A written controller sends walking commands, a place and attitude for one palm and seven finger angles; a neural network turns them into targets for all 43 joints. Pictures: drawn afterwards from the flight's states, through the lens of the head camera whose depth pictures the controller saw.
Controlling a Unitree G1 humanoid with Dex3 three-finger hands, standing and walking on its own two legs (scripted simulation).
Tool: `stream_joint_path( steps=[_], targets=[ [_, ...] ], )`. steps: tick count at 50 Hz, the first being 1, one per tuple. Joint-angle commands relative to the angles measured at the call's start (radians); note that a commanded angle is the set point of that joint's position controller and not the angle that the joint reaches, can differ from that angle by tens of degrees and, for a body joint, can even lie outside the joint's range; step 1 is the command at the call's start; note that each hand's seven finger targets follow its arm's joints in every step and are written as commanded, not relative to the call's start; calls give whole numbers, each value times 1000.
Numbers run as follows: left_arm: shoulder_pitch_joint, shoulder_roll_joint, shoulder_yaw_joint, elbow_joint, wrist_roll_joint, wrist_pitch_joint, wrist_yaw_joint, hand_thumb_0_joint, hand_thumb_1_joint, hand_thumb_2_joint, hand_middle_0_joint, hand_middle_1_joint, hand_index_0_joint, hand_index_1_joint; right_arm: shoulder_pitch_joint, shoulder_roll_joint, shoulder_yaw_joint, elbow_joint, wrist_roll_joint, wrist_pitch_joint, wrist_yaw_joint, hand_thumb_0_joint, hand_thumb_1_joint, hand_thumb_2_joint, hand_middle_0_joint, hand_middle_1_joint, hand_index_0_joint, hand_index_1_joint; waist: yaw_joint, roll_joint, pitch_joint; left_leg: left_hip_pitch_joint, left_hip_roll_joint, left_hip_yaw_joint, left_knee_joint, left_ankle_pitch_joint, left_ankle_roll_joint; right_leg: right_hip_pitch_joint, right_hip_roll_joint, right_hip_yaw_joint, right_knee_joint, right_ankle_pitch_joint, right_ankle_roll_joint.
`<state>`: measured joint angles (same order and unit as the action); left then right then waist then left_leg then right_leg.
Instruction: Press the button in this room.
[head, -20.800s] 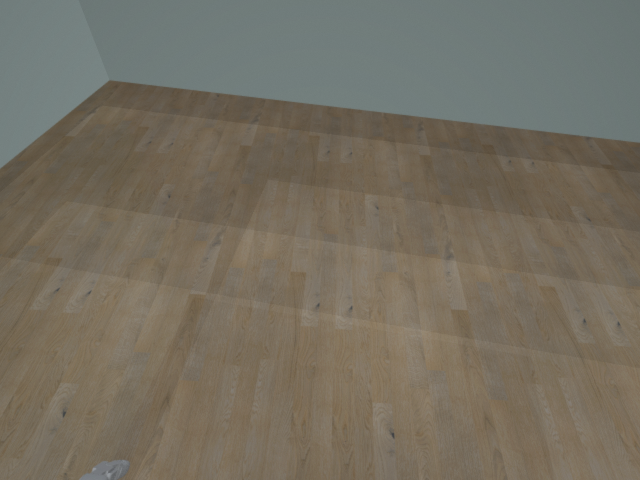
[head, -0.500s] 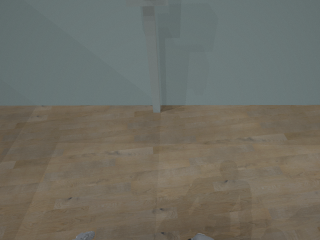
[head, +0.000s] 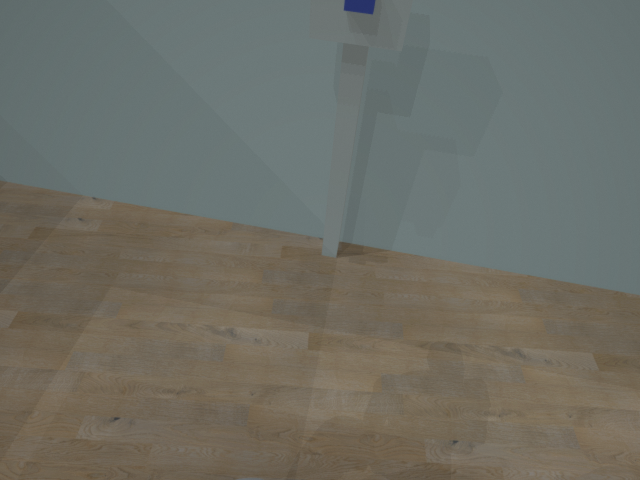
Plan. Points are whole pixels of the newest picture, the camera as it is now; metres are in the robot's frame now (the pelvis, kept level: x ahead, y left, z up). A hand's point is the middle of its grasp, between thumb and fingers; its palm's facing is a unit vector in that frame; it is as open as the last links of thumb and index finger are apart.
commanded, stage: stand and wait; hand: left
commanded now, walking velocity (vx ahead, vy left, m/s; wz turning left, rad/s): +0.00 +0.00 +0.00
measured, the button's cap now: out of the picture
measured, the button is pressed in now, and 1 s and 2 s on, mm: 0 0 0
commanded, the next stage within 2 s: look at it before walking up in 0.90 s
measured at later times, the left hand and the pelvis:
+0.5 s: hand out of the picture +0.05 +0.16 -0.16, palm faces +0.00 -0.98 -0.21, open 7.3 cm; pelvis +0.03 -0.01 +0.01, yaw -1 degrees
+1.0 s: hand out of the picture -0.01 +0.10 -0.17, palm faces +0.05 -0.99 -0.15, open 7.4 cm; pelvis +0.04 -0.04 +0.01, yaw -1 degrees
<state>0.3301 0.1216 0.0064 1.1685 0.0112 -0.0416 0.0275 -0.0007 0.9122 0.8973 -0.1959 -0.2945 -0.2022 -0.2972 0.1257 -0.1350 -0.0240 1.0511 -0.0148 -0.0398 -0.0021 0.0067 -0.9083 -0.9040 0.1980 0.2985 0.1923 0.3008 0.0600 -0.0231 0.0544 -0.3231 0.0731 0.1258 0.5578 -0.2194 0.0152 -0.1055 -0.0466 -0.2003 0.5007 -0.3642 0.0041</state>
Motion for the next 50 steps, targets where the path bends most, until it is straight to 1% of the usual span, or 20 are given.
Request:
stream_joint_path(
  steps=[1,2,3,5,6,8,9,10,11,12,14,15,18,19,24,32,37,39,42,50],
  targets=[
    [86,61,2,-19,-10,7,12,0,900,900,-200,-300,-200,-300,173,-156,-12,43,2,1,-34,0,-900,-900,200,300,200,300,-75,301,-158,344,267,-220,-144,808,116,-160,-52,95,121,-104,37],
    [58,73,3,-22,-11,12,10,0,900,900,-200,-300,-200,-300,161,-145,-8,49,3,3,-38,0,-900,-900,200,300,200,300,-77,283,-126,304,259,-212,-178,774,122,-162,-51,119,158,-149,36],
    [43,73,6,-22,-10,16,8,0,900,900,-200,-300,-200,-300,143,-138,-6,52,3,4,-39,0,-900,-900,200,300,200,300,-69,255,-87,273,244,-199,-190,727,119,-171,-56,131,163,-140,31],
    [53,65,7,-13,-6,19,5,0,900,900,-200,-300,-200,-300,111,-128,-11,50,5,5,-40,0,-900,-900,200,300,200,300,-57,190,-74,259,216,-177,-186,637,106,-165,-62,131,109,-67,31],
    [61,59,8,-7,-3,18,6,0,900,900,-200,-300,-200,-300,107,-119,-16,48,5,6,-40,0,-900,-900,200,300,200,300,-54,155,-95,250,194,-159,-171,607,94,-131,-61,131,46,0,32],
    [86,64,7,4,1,15,8,0,900,900,-200,-300,-200,-300,82,-111,-19,40,12,8,-36,0,-900,-900,200,300,200,300,-42,68,-109,215,136,-113,-146,426,46,-67,-67,139,-91,195,30],
    [76,72,3,4,3,13,9,0,900,900,-200,-300,-200,-300,83,-97,-18,39,14,10,-31,0,-900,-900,200,300,200,300,-51,27,-96,195,106,-96,-155,311,20,-64,-84,155,-116,247,23],
    [62,81,3,-3,2,11,9,0,900,900,-200,-300,-200,-300,91,-90,-17,41,14,12,-27,0,-900,-900,200,300,200,300,-56,20,-93,175,91,-95,-174,227,7,-51,-98,160,-127,259,17],
    [41,84,3,-5,2,12,8,0,900,900,-200,-300,-200,-300,84,-83,-18,44,11,15,-25,0,-900,-900,200,300,200,300,-58,-12,-38,156,83,-92,-194,151,-5,-82,-100,160,-135,231,14],
    [27,85,2,-9,3,13,8,0,900,900,-200,-300,-200,-300,87,-81,-18,46,9,19,-24,0,-900,-900,200,300,200,300,-61,-53,11,152,78,-88,-198,131,-9,-110,-97,162,-142,224,10],
    [26,84,-1,-16,1,15,10,0,900,900,-200,-300,-200,-300,119,-84,-12,57,7,18,-24,0,-900,-900,200,300,200,300,-65,-50,30,160,78,-86,-212,167,-5,-109,-98,162,-149,247,5],
    [32,87,-1,-18,1,16,11,0,900,900,-200,-300,-200,-300,128,-84,-10,64,8,19,-24,0,-900,-900,200,300,200,300,-61,-33,32,163,79,-84,-215,178,-5,-101,-97,160,-154,250,6],
    [32,106,1,-27,-2,14,14,0,900,900,-200,-300,-200,-300,151,-87,-2,75,7,15,-23,0,-900,-900,200,300,200,300,-58,1,7,179,77,-79,-220,221,-7,-66,-102,160,-160,285,3],
    [35,108,1,-28,-3,15,15,0,900,900,-200,-300,-200,-300,151,-88,-1,77,7,15,-23,0,-900,-900,200,300,200,300,-55,14,8,186,77,-76,-221,218,-7,-64,-103,161,-168,283,1],
    [35,117,2,-34,-7,17,17,0,900,900,-200,-300,-200,-300,182,-84,6,92,8,18,-25,0,-900,-900,200,300,200,300,-53,28,27,179,74,-73,-225,205,-11,-49,-103,160,-185,289,-7],
    [63,98,1,-31,-8,15,22,0,900,900,-200,-300,-200,-300,227,-67,5,114,9,23,-28,0,-900,-900,200,300,200,300,-58,-9,26,185,71,-67,-206,193,-12,-42,-100,159,-196,320,-17],
    [85,82,0,-25,-8,15,25,0,900,900,-200,-300,-200,-300,235,-53,3,123,10,27,-30,0,-900,-900,200,300,200,300,-60,2,38,186,70,-60,-195,170,-15,-60,-98,161,-204,308,-20],
    [89,77,1,-23,-7,13,26,0,900,900,-200,-300,-200,-300,245,-50,2,124,10,27,-32,0,-900,-900,200,300,200,300,-65,6,31,185,69,-60,-192,175,-15,-53,-95,163,-201,320,-22],
    [102,68,0,-19,-6,13,27,0,900,900,-200,-300,-200,-300,242,-43,2,122,11,29,-33,0,-900,-900,200,300,200,300,-65,7,49,183,70,-58,-185,166,-16,-71,-94,163,-206,313,-20],
    [120,55,-1,-14,-1,14,29,0,900,900,-200,-300,-200,-300,233,-42,0,117,11,31,-35,0,-900,-900,200,300,200,300,-66,10,62,188,72,-61,-174,171,-14,-87,-90,164,-207,317,-19]
  ],
)
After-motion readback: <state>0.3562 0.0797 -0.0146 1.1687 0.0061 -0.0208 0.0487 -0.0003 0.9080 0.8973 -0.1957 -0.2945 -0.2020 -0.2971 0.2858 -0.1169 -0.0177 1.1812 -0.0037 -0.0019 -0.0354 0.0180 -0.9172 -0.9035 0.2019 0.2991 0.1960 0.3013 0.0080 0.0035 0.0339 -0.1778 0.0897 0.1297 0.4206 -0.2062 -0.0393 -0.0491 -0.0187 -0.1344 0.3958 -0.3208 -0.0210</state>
